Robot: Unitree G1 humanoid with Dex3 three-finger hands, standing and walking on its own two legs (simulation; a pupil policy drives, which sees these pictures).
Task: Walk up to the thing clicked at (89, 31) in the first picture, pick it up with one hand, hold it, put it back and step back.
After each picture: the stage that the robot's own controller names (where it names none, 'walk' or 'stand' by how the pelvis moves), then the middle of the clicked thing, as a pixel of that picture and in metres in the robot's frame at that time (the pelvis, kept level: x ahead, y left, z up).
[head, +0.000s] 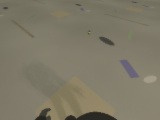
stand; (89, 32) +2.36 +0.11 -0.72
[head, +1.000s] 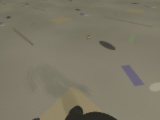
walk; (88, 37) +2.21 +0.26 -0.72
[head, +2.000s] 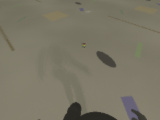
walk; (83, 45) +1.54 +0.30 -0.71
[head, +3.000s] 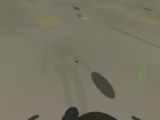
walk; (76, 63) +1.00 +0.27 -0.70
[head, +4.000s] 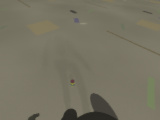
walk; (72, 82) +0.62 +0.23 -0.70
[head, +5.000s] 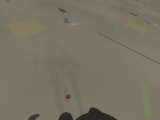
walk; (68, 98) +0.39 +0.16 -0.71
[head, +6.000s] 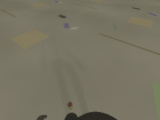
stand; (70, 105) +0.30 +0.22 -0.71
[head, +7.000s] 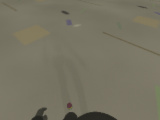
stand; (69, 106) +0.27 +0.21 -0.71
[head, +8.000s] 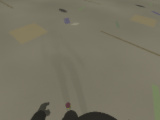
stand; (68, 105) +0.26 +0.20 -0.72
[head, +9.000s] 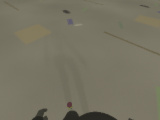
stand; (69, 105) +0.27 +0.21 -0.72
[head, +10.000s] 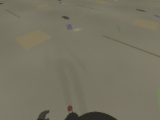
stand; (70, 109) +0.27 +0.22 -0.72
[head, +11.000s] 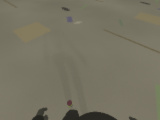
stand; (69, 103) +0.27 +0.21 -0.72
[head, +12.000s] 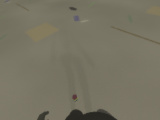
rise first; (75, 98) +0.33 +0.23 -0.71
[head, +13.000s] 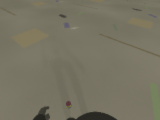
stand; (68, 104) +0.32 +0.23 -0.72
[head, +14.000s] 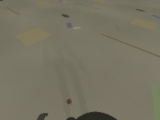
stand; (69, 102) +0.34 +0.23 -0.73
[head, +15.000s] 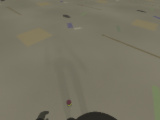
stand; (69, 103) +0.34 +0.23 -0.73
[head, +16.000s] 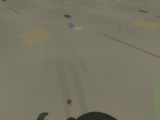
stand; (69, 103) +0.34 +0.23 -0.73
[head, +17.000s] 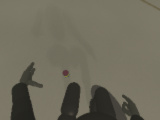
go down; (66, 74) +0.39 +0.24 -0.47
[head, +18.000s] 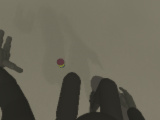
go down; (61, 63) +0.42 +0.27 -0.31
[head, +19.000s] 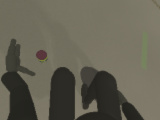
close in; (42, 56) +0.40 +0.30 -0.24
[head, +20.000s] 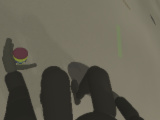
close; (20, 56) +0.40 +0.31 -0.22
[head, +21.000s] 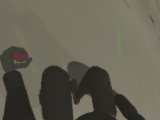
lift; (20, 57) +0.38 +0.31 -0.22
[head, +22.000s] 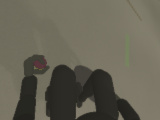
lift; (40, 64) +0.33 +0.27 -0.20
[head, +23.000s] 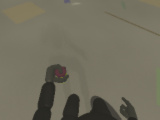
lift; (61, 75) +0.32 +0.20 +0.00
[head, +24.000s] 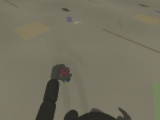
hold; (65, 75) +0.34 +0.18 +0.01
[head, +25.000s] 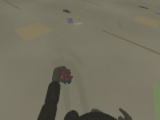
hold; (66, 77) +0.33 +0.18 +0.00
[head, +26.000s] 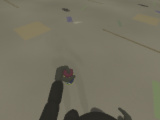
crouch; (68, 76) +0.33 +0.16 +0.00
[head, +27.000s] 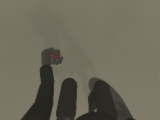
crouch; (56, 58) +0.43 +0.23 -0.09
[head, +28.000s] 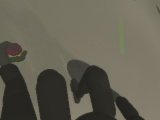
lower; (17, 54) +0.41 +0.31 -0.22
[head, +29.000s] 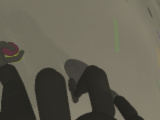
lower; (13, 53) +0.41 +0.32 -0.22
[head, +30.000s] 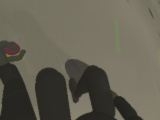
lower; (14, 53) +0.41 +0.32 -0.22
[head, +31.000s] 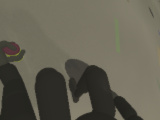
lower; (14, 53) +0.41 +0.32 -0.22
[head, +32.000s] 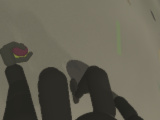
loosen; (21, 54) +0.41 +0.30 -0.23
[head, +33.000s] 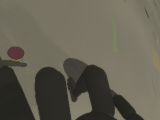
withdraw; (16, 55) +0.40 +0.30 -0.23
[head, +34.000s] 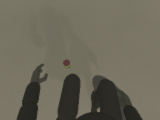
walk; (67, 64) +0.44 +0.23 -0.36
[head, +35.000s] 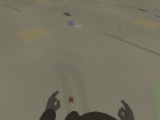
stand; (71, 101) +0.37 +0.19 -0.66
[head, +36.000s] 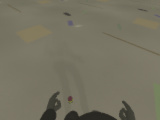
stand; (70, 100) +0.37 +0.20 -0.67
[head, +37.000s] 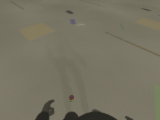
stand; (71, 98) +0.37 +0.19 -0.70
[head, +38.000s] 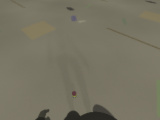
walk; (74, 94) +0.40 +0.19 -0.72
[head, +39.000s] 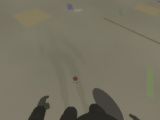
walk; (75, 79) +0.54 +0.15 -0.70
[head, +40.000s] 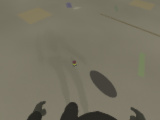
walk; (74, 63) +0.84 +0.28 -0.70
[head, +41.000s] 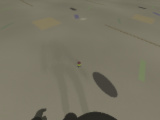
stand; (79, 64) +1.01 +0.21 -0.71
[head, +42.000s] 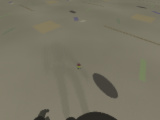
stand; (78, 66) +1.00 +0.22 -0.72
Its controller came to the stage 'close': yes
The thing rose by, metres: 0.70
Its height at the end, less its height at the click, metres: +0.00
